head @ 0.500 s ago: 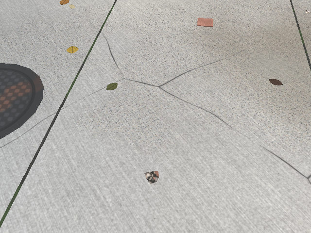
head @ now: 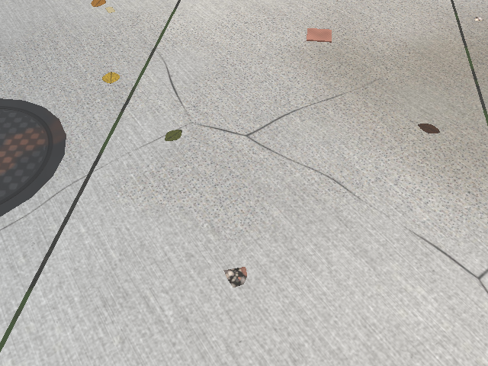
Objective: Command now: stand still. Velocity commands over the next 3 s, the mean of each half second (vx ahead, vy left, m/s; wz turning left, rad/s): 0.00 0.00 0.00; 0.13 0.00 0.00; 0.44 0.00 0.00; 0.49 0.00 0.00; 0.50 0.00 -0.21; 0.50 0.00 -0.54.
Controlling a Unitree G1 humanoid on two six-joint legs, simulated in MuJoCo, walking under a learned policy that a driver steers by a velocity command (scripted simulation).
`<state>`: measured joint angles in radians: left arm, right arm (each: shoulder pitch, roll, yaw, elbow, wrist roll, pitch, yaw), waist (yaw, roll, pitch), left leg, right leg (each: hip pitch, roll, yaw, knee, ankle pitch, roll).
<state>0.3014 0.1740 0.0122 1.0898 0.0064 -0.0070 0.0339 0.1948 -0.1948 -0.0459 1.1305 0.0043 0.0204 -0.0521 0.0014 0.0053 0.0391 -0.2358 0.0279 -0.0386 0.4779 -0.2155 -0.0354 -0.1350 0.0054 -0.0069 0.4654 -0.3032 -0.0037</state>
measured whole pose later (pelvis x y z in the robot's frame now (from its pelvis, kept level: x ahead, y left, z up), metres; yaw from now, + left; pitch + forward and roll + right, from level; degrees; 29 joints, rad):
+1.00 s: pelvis +0.06 +0.04 -0.01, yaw +0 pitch +0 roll +0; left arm 0.45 0.21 0.03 1.07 -0.03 -0.05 0.03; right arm 0.33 -0.19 -0.05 1.10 0.02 -0.10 0.00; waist -0.01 -0.05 -0.02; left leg -0.25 -0.02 0.07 0.60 -0.35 0.05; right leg -0.23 -0.03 0.05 0.82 -0.47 -0.03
